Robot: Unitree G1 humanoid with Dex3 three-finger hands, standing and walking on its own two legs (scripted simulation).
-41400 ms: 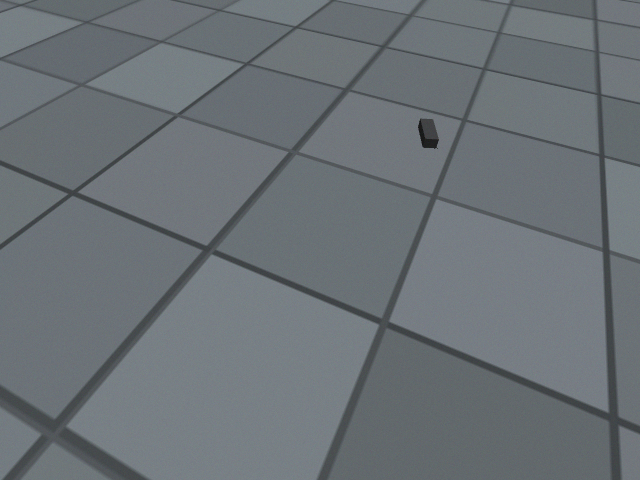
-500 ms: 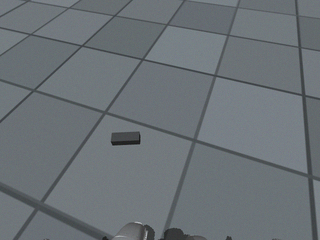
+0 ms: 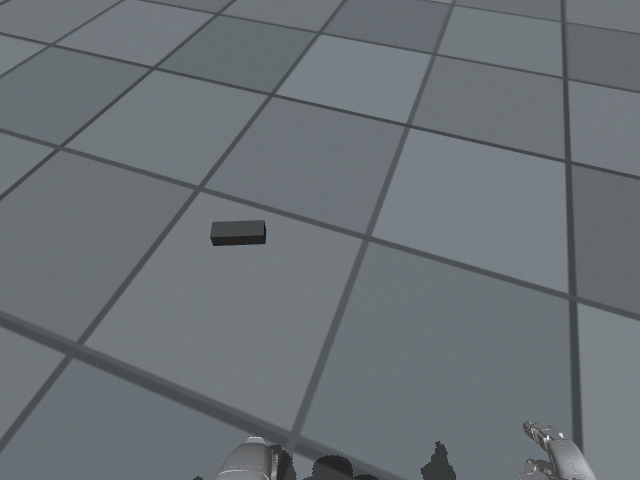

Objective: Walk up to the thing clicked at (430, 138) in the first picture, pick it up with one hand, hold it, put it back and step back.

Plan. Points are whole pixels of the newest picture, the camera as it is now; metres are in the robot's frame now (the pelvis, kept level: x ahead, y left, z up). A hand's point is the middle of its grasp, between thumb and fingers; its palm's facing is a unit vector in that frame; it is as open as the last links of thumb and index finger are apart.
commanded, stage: step back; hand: left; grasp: from above
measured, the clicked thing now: (238, 233) +1.01 +0.30 -0.72
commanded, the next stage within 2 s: stand in 1.14 s
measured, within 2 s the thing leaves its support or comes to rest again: neither
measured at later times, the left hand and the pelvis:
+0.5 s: hand out of the picture -0.02 +0.28 -0.13, palm faces +0.07 -0.91 -0.40, open 7.4 cm; pelvis -0.05 -0.01 +0.01, yaw +3 degrees
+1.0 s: hand out of the picture +0.04 +0.29 -0.14, palm faces +0.10 -0.93 -0.36, open 7.4 cm; pelvis +0.00 +0.02 +0.01, yaw +5 degrees
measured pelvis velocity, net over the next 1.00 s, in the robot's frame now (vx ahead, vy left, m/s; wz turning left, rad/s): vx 0.00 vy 0.02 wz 0.09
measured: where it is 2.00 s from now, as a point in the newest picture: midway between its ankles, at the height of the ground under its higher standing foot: outside the picture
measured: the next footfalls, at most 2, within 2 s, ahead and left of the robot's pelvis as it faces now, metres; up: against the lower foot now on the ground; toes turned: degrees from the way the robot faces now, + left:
left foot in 0.28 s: -0.01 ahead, +0.14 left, +0.00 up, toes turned +2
left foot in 0.82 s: +0.07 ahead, +0.16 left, +0.00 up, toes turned +6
